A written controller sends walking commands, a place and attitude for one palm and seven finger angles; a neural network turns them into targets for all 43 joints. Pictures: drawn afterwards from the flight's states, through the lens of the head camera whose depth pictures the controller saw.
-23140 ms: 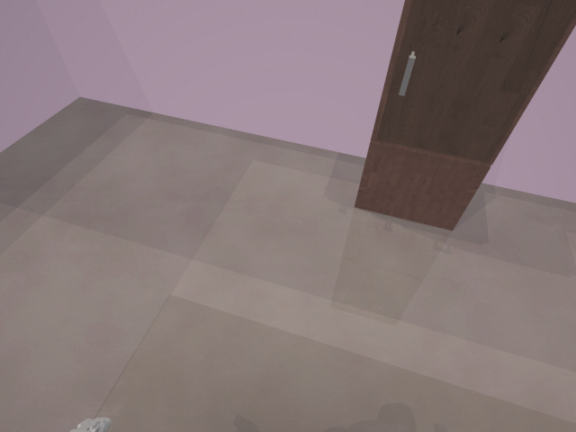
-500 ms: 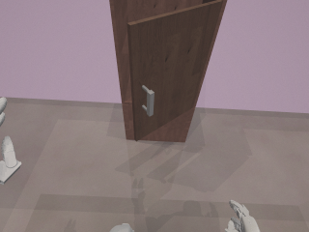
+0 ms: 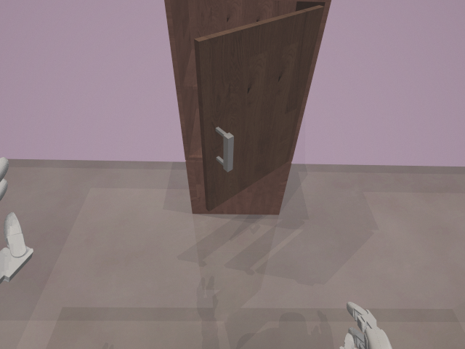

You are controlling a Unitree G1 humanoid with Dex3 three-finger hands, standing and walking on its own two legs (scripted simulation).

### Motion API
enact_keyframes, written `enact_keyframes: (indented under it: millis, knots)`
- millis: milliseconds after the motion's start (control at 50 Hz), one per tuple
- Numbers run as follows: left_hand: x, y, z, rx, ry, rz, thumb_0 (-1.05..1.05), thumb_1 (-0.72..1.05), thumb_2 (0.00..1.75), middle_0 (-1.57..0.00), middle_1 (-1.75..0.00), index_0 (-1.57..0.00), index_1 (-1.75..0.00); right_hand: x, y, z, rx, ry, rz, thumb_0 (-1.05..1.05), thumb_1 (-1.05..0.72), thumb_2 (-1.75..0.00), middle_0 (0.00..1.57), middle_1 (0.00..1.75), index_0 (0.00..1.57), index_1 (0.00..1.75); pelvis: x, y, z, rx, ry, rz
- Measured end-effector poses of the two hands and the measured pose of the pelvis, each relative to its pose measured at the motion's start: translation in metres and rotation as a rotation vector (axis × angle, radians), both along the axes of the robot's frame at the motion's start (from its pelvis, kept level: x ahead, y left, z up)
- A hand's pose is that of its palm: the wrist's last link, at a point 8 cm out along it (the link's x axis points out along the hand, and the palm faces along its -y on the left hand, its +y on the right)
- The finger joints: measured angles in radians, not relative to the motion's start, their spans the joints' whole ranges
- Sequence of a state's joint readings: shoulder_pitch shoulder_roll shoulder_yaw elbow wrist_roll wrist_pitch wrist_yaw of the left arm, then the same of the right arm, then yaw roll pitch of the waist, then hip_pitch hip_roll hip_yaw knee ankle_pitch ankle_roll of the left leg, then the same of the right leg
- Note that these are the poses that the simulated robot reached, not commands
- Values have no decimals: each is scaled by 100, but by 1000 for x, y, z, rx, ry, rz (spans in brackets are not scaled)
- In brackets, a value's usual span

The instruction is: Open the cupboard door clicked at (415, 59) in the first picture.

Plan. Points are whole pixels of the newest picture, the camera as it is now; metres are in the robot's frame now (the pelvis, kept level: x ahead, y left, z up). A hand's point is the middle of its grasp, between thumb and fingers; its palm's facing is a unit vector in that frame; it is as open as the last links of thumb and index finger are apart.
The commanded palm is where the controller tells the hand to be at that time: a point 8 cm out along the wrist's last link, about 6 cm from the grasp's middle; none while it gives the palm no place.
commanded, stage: stop stepping back and stand still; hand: left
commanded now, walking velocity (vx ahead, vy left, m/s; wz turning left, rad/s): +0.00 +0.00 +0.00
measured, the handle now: (223, 149) +0.65 +0.06 -0.05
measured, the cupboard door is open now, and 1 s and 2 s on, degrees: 40 40 40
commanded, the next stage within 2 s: let the arm hang, fingers relaxed in 0.44 s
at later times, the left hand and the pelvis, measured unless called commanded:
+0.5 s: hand (3, 263) +0.18 +0.29 +0.16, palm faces +0.44 -0.77 -0.46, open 7.4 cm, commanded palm +0.12 +0.32 +0.18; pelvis -0.01 +0.02 +0.01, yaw +1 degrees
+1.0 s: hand out of the picture -0.05 +0.19 -0.17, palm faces +0.04 -0.98 -0.20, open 7.3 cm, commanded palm none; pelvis -0.03 +0.00 +0.00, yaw +3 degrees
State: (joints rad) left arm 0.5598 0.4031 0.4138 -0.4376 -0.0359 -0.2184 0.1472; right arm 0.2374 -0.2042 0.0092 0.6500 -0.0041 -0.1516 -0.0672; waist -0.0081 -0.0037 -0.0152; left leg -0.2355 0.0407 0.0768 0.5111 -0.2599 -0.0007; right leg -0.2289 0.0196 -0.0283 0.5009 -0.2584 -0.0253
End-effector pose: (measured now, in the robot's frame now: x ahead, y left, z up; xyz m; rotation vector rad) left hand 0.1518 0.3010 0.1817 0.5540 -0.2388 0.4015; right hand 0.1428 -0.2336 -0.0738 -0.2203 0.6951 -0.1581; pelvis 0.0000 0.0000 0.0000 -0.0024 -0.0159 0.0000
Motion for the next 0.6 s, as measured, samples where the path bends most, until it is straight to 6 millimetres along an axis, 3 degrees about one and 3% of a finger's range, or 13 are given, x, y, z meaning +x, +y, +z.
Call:
enact_keyframes:
  millis: [160,280,540,560,600]
  knots:
    - [-11,17,-11,-56,32,55,1,89,90,-21,-30,-21,-30,3,20,5,-7,-1,46,1,-90,-90,20,30,20,30,-10,12,4,-5,4,6]
    - [-12,20,-8,-49,32,41,2,89,90,-21,-30,-21,-30,4,30,8,-6,-10,55,1,-90,-90,20,30,20,30,-13,18,5,-6,5,11]
    - [-12,24,-7,-31,63,43,1,89,90,-21,-30,-21,-30,1,30,5,-5,17,46,1,-90,-90,20,30,20,30,-13,21,6,-8,14,17]
    - [-10,24,-15,-25,87,32,1,89,90,-21,-30,-21,-30,2,28,1,4,19,61,1,-90,-90,20,30,20,30,-13,21,5,-10,22,27]
    - [0,29,-57,-74,256,30,1,89,90,-20,-30,-20,-30,1,22,-14,17,78,95,1,-90,-90,20,30,20,30,-16,22,2,-9,32,41]
